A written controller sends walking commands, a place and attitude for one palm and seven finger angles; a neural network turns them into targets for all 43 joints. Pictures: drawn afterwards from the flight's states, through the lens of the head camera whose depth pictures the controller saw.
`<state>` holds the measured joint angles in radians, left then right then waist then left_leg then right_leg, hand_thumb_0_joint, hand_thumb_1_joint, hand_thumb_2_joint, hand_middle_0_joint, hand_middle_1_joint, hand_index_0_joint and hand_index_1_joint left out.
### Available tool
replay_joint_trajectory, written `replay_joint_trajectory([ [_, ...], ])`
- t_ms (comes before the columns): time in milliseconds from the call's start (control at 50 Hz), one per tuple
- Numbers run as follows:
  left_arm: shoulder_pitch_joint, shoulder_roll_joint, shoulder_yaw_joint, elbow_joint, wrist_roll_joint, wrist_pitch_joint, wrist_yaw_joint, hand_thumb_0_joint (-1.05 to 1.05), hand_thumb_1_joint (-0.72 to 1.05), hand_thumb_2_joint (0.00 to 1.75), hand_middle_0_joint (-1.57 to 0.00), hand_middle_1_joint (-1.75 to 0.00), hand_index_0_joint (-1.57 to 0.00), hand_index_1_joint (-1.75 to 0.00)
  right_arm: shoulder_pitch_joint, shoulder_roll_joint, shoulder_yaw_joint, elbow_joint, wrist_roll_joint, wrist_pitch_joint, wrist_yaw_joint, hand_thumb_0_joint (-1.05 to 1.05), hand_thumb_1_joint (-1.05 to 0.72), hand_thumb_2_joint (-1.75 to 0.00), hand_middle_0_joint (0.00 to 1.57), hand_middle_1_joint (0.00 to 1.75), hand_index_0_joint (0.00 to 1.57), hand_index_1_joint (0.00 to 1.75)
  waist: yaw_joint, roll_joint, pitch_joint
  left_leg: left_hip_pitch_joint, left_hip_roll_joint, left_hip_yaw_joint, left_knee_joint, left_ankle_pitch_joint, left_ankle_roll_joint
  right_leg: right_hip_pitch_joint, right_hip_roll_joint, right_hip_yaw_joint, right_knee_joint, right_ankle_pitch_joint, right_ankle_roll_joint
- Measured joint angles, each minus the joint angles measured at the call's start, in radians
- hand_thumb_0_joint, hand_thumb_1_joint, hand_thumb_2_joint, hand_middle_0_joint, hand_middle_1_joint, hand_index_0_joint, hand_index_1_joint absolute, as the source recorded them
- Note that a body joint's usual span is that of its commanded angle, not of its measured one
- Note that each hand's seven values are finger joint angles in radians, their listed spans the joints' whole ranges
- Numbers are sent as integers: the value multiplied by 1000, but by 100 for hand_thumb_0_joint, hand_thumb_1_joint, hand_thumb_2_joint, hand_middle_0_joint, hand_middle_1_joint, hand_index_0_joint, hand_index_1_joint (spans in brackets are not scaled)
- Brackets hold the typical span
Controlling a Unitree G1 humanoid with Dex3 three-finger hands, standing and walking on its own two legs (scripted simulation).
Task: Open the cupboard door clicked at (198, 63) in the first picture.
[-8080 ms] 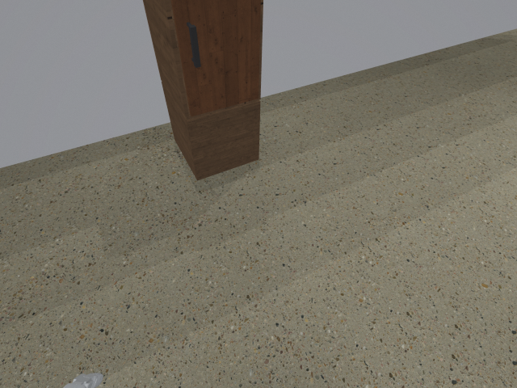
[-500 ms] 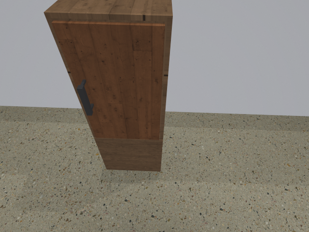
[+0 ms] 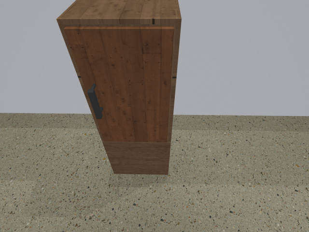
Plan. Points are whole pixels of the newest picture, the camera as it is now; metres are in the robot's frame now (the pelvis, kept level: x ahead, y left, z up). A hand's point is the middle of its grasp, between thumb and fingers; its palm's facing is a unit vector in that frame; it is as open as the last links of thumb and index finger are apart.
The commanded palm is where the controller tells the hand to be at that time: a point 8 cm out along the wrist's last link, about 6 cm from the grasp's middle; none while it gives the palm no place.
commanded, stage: look again from close up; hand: left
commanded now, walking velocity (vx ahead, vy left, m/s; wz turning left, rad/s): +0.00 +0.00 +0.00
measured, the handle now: (96, 101) +0.59 +0.27 -0.03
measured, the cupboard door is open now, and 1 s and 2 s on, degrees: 0 0 0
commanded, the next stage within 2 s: shuffle to correct the standing spot in 0.16 s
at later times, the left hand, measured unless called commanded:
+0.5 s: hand out of the picture +0.01 +0.17 -0.18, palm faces +0.05 -0.98 -0.17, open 7.4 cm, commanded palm none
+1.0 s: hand out of the picture +0.09 +0.18 -0.17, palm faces +0.01 -0.97 -0.24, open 7.3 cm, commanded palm none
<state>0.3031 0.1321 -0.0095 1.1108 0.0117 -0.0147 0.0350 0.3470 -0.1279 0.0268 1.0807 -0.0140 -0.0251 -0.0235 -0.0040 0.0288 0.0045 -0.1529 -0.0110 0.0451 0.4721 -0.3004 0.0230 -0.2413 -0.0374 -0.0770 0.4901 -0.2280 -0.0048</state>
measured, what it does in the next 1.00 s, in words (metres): stands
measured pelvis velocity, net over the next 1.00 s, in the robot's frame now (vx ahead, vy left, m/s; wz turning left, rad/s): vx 0.03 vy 0.00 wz -0.02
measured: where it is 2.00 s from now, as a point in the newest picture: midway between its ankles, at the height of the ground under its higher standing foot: outside the picture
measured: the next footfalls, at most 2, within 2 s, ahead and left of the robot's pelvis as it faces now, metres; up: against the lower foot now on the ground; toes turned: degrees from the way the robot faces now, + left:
none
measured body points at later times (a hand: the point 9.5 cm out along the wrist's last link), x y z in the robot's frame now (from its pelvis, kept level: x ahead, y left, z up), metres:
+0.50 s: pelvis +0.02 +0.01 -0.01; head +0.04 +0.00 +0.44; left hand +0.01 +0.22 -0.17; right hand +0.00 -0.21 -0.17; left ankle -0.03 +0.10 -0.74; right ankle +0.02 -0.12 -0.74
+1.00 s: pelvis +0.03 +0.00 +0.00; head +0.05 -0.02 +0.45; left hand +0.09 +0.23 -0.15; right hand +0.04 -0.22 -0.17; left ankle -0.03 +0.10 -0.74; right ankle +0.04 -0.10 -0.74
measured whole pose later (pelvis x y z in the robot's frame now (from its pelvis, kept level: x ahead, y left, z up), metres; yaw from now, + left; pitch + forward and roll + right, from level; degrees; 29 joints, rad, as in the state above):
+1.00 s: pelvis +0.03 +0.00 +0.00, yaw -1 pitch -1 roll +1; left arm 0.20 0.15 0.01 1.04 0.01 0.00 0.05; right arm 0.26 -0.15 0.00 1.11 -0.01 -0.02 -0.05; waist -0.01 0.02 0.05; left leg -0.08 -0.02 0.06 0.43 -0.33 0.02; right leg -0.25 -0.02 -0.07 0.53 -0.27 -0.03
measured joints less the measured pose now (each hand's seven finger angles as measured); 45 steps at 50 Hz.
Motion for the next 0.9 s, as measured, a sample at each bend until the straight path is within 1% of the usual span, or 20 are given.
replay_joint_trajectory([
  [160,-11,2,3,2,1,4,1,0,91,89,-19,-30,-19,-30,-4,4,4,22,0,-7,-3,1,-92,-90,20,30,20,30,-1,-5,14,17,-13,12,-25,6,10,4,-11,13,-3,-2,11],
  [320,-8,-8,5,13,3,7,0,1,91,89,-19,-30,-19,-30,-16,-5,1,40,1,-8,-8,1,-91,-90,20,30,20,30,1,-9,31,31,-14,18,-27,-3,11,10,-11,20,7,-15,12],
  [420,8,-16,12,2,11,8,-7,0,91,89,-20,-30,-20,-30,-10,-15,-5,34,-3,5,-1,1,-91,-90,20,30,20,30,8,-10,30,15,-9,18,23,-41,10,-5,-9,20,54,-51,8],
  [500,24,-21,25,-14,13,4,-11,0,91,89,-20,-30,-20,-30,1,-26,-13,20,-6,11,3,1,-91,-90,20,30,20,30,10,-6,28,-13,-5,8,88,-85,12,-18,-9,10,93,-86,9],
  [560,35,-15,38,-21,14,5,-8,0,91,89,-20,-30,-20,-30,0,-26,-17,14,-6,10,2,1,-91,-90,20,30,20,29,14,-25,30,-12,-15,10,103,-105,19,-23,-20,13,121,-111,16],
  [620,27,-5,37,-15,11,25,0,0,90,89,-20,-30,-20,-30,-3,-20,-17,8,-4,-9,-8,1,-91,-90,19,30,20,29,16,-44,40,17,-30,22,77,-103,27,-31,-32,25,165,-140,3],
  [660,9,1,33,-15,5,34,8,0,90,89,-20,-30,-20,-30,-9,-12,-15,5,1,-13,-19,1,-91,-90,19,30,20,29,16,-46,52,43,-36,27,47,-90,31,-35,-29,29,194,-188,-5],
  [680,-1,4,33,-18,3,36,11,0,91,89,-20,-30,-20,-30,-12,-7,-15,4,2,-12,-22,1,-91,-90,19,30,20,29,15,-46,58,55,-39,28,32,-81,31,-33,-26,26,188,-191,-7],
  [700,-12,7,33,-23,0,36,13,0,91,89,-20,-30,-20,-30,-16,-3,-15,4,4,-9,-23,1,-91,-90,19,30,20,29,14,-45,63,66,-42,28,19,-73,30,-26,-23,23,166,-171,-10],
  [740,-30,13,34,-34,-2,28,15,0,91,89,-20,-30,-20,-30,-22,4,-15,4,8,-4,-25,1,-91,-90,20,30,20,30,13,-41,68,76,-46,26,10,-66,25,-8,-18,22,107,-72,-12],
  [820,-56,11,30,-52,-3,10,17,0,91,89,-20,-30,-19,-30,-54,-2,-24,10,5,14,-29,1,-92,-90,20,30,20,30,3,-1,56,70,-25,15,1,-74,12,-5,2,9,83,-78,-8],
  [900,-81,14,25,-66,-2,10,17,0,91,89,-19,-30,-19,-30,-79,-16,-33,17,4,14,-28,2,-93,-90,20,30,20,30,-2,-2,53,65,-22,19,-20,-54,5,-16,6,12,73,-67,-15],
])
